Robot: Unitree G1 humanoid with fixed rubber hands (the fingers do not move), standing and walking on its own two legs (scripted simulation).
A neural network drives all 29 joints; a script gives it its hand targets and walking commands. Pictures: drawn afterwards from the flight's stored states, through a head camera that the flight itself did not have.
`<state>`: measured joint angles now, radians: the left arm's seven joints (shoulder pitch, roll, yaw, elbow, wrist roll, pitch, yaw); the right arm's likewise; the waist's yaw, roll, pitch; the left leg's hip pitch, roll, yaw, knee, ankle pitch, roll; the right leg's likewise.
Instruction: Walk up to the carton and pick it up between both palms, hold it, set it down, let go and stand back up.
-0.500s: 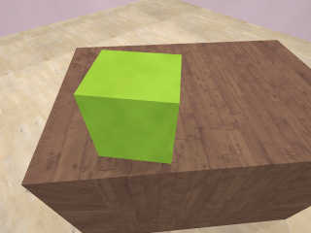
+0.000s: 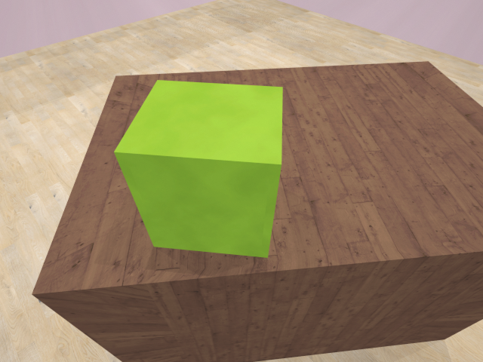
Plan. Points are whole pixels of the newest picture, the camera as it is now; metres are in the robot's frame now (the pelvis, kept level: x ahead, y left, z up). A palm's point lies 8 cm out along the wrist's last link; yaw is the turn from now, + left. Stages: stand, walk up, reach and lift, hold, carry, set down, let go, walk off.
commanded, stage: stand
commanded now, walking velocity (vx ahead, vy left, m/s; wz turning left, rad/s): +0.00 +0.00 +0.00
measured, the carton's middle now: (214, 171) +0.44 +0.05 +0.09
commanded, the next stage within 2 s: none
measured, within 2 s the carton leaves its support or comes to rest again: neither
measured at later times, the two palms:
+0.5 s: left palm out of the picture -0.02 +0.23 -0.14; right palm out of the picture -0.01 -0.21 -0.15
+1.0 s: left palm out of the picture -0.03 +0.23 -0.14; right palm out of the picture -0.03 -0.21 -0.15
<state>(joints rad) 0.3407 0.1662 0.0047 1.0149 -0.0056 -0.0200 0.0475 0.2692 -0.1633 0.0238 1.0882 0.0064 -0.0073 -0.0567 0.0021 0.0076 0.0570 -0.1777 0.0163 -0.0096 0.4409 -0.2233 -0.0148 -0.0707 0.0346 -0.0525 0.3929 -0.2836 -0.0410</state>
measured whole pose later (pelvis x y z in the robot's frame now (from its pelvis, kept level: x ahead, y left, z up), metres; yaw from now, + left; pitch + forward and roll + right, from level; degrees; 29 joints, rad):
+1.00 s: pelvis -0.01 +0.01 +0.00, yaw +0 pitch -2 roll +0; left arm 0.34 0.16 0.00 1.05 -0.01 -0.02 0.05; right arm 0.30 -0.15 0.02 1.10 0.01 -0.01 -0.05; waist 0.00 0.01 0.06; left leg -0.19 0.01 0.00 0.43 -0.20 0.00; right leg -0.10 0.02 -0.04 0.40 -0.27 -0.03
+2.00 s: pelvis -0.01 +0.01 +0.00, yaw +0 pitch -2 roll +0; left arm 0.33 0.15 0.00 1.05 -0.01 -0.02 0.05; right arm 0.29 -0.15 0.02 1.09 0.01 -0.01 -0.05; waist 0.00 0.01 0.06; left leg -0.19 0.01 0.00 0.44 -0.21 0.00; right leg -0.09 0.02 -0.05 0.41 -0.28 -0.02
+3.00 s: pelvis -0.01 +0.01 +0.00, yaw +0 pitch -2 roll +0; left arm 0.33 0.16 0.00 1.06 -0.01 -0.02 0.05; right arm 0.30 -0.15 0.02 1.10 0.01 -0.01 -0.05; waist 0.00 0.00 0.06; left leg -0.20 0.01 0.00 0.44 -0.21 0.00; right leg -0.10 0.01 -0.05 0.41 -0.27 -0.02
